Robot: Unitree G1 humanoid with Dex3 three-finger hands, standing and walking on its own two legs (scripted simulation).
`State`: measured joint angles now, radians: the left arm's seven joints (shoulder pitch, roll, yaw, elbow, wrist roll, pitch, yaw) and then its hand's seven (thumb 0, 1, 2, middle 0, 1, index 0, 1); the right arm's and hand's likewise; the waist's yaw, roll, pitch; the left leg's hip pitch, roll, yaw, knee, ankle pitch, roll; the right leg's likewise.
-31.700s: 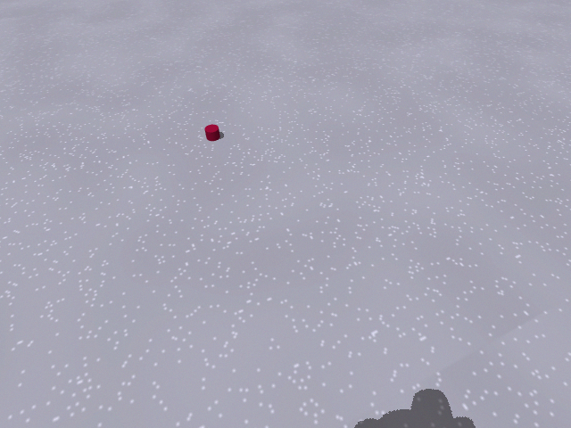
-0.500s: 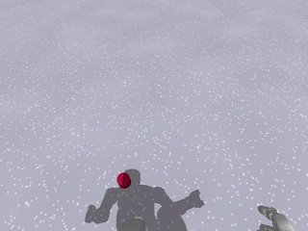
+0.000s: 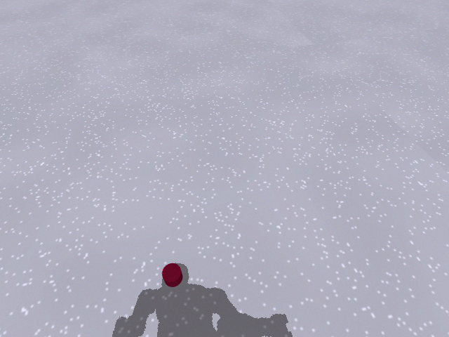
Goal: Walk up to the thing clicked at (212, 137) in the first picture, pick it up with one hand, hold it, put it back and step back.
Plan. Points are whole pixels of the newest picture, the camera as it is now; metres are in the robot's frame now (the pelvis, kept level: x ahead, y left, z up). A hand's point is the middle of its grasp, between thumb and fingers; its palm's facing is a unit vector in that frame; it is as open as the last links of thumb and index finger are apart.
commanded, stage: stand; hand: left
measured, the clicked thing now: (172, 275) +0.51 +0.24 -0.73
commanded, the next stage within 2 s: walk up in 1.00 s
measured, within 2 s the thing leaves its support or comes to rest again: neither
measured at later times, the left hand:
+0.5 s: hand out of the picture +0.11 +0.24 -0.13, palm faces -0.01 -0.94 -0.35, open 7.4 cm
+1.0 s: hand out of the picture +0.08 +0.25 -0.14, palm faces -0.01 -0.94 -0.34, open 7.4 cm
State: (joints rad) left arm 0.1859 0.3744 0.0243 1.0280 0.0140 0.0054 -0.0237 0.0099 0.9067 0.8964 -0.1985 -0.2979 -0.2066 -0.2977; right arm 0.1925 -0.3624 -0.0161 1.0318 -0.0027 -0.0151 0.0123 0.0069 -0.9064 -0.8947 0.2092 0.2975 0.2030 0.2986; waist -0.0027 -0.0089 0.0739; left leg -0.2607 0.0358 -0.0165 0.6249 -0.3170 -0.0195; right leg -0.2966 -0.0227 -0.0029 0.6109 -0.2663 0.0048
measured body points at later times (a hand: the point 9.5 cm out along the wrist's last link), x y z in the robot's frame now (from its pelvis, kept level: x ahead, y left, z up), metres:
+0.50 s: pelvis +0.02 -0.01 +0.02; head +0.02 -0.02 +0.47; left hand +0.11 +0.29 -0.10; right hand +0.11 -0.31 -0.11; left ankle +0.02 +0.14 -0.73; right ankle +0.04 -0.13 -0.73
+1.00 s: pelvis +0.01 -0.01 +0.02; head +0.02 -0.01 +0.47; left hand +0.08 +0.30 -0.11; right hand +0.09 -0.31 -0.11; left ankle +0.02 +0.14 -0.73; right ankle +0.04 -0.13 -0.73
